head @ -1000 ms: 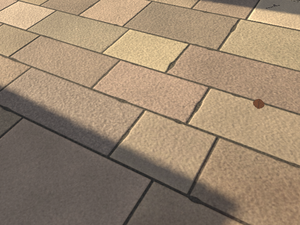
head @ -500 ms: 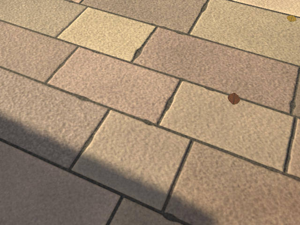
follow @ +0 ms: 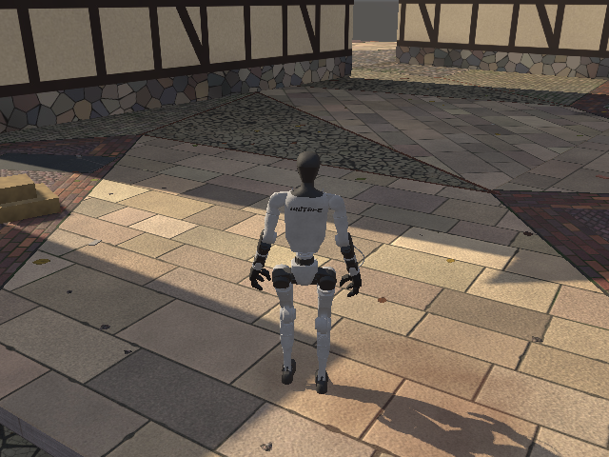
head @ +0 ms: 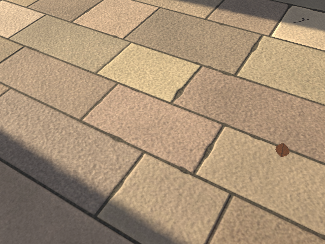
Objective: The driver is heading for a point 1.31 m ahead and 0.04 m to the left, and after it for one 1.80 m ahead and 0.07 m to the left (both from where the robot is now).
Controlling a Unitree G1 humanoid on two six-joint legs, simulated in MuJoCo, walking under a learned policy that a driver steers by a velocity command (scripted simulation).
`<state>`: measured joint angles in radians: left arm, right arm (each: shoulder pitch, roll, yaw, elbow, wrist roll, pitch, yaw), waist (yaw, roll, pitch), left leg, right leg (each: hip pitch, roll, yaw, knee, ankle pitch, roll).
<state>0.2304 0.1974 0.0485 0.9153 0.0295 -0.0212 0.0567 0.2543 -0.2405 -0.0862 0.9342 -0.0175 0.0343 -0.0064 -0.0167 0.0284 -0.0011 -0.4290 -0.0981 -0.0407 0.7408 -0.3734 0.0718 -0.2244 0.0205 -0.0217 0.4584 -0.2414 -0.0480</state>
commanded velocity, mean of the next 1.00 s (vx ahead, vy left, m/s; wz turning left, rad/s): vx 0.44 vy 0.00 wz -0.03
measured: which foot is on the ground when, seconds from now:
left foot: up 0.00-0.40, down 0.42-0.96, up 0.98-1.00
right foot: down 0.00-0.44, up 0.46-0.94, down 0.96-1.00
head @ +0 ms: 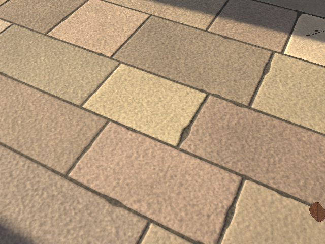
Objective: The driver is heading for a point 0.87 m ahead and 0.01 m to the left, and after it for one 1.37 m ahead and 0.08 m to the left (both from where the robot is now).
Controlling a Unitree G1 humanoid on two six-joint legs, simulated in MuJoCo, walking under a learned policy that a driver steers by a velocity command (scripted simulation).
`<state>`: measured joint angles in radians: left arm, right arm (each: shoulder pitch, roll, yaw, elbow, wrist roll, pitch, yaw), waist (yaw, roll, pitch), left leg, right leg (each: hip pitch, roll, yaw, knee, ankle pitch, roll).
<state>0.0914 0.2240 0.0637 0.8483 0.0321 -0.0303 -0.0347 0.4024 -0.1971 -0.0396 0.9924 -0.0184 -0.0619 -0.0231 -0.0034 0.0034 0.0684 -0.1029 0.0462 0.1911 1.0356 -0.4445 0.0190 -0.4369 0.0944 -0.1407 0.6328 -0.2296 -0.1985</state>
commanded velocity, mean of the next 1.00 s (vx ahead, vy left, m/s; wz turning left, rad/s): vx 0.50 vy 0.00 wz -0.18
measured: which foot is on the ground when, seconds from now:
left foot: up 0.00-0.46, down 0.48-1.00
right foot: down 0.00-0.50, up 0.52-1.00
